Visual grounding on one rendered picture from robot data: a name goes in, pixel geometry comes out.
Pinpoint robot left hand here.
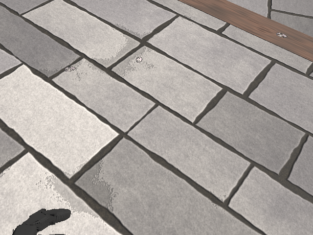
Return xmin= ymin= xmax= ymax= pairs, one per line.
xmin=12 ymin=209 xmax=71 ymax=235

